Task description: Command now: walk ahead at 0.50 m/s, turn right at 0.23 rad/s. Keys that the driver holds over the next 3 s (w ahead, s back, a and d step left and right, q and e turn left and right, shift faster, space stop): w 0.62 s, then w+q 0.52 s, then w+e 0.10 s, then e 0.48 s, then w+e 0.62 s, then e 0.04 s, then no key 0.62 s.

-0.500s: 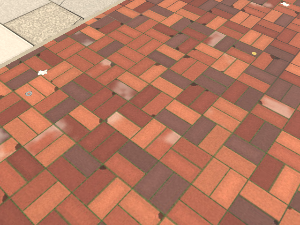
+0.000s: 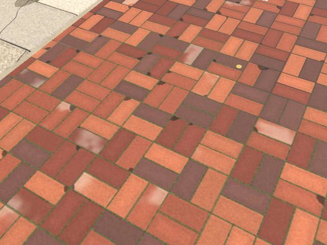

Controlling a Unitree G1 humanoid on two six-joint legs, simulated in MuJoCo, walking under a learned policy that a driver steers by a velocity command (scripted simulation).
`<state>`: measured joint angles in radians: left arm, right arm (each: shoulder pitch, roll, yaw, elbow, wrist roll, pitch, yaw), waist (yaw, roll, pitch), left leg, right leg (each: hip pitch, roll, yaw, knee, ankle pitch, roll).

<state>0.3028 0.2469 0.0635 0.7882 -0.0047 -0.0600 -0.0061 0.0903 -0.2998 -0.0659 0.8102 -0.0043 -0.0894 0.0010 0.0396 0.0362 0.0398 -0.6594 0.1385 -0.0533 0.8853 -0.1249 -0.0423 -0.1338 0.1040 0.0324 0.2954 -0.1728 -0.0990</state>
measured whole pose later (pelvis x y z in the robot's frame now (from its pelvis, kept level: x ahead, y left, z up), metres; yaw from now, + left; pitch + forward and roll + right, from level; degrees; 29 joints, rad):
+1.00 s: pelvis +0.57 +0.01 +0.00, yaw +8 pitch +1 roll -1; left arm 0.24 0.25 0.06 0.85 0.01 -0.10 -0.01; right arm 0.25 -0.31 -0.08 0.87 0.03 -0.03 -0.01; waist 0.02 0.05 0.03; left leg -0.59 0.10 -0.05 1.11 -0.27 0.02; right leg -0.18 0.01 -0.13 0.34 -0.17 -0.04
